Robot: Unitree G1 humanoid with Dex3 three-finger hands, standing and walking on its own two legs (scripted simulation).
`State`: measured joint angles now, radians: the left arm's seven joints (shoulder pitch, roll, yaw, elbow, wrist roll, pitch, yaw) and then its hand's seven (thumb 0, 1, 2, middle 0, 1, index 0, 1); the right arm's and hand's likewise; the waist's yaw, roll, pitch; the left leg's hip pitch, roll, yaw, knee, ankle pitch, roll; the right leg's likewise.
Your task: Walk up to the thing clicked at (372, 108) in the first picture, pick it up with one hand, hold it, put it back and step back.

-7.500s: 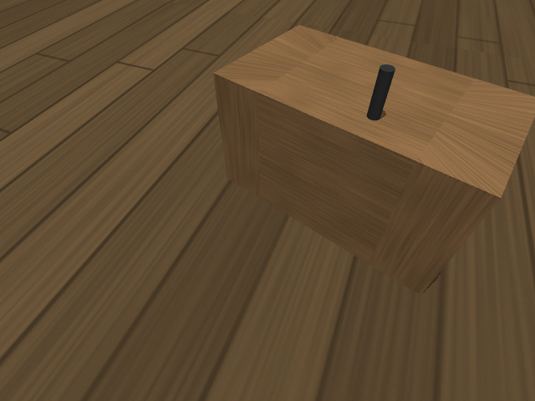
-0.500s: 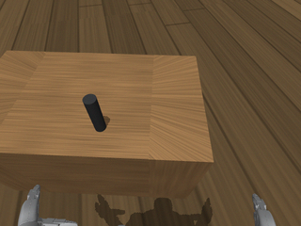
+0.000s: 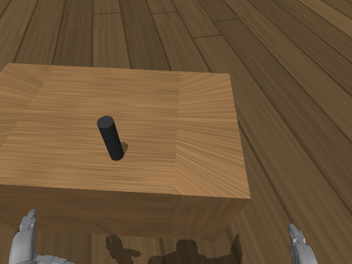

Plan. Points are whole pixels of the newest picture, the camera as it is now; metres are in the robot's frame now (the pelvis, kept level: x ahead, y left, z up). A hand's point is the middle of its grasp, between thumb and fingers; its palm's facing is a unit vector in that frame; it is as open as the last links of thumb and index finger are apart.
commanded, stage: go down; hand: left
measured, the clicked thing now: (111, 140) +0.46 +0.23 -0.07
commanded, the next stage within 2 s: none
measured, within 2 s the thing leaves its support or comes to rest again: neither
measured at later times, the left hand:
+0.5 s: hand (35, 190) +0.27 +0.35 -0.02, palm faces +0.33 -0.92 -0.22, open 17.5 cm
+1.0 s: hand (29, 162) +0.33 +0.38 +0.00, palm faces +0.28 -0.95 -0.10, open 17.4 cm
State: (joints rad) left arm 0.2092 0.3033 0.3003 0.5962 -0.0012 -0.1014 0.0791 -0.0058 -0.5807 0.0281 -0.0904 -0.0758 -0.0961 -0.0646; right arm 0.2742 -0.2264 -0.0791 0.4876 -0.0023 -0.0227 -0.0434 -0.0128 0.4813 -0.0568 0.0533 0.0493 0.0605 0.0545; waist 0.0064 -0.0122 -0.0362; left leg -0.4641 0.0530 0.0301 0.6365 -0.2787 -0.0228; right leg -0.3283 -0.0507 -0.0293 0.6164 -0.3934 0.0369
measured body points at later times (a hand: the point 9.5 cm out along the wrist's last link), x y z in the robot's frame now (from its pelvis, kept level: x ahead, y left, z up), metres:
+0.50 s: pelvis -0.02 +0.01 -0.02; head +0.02 +0.02 +0.43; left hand +0.25 +0.39 +0.00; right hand +0.13 -0.26 -0.08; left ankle +0.02 +0.13 -0.72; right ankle -0.05 -0.14 -0.72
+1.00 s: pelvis -0.02 +0.02 -0.04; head +0.05 +0.05 +0.41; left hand +0.31 +0.43 +0.01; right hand +0.13 -0.24 -0.08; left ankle +0.02 +0.13 -0.72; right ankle -0.05 -0.14 -0.72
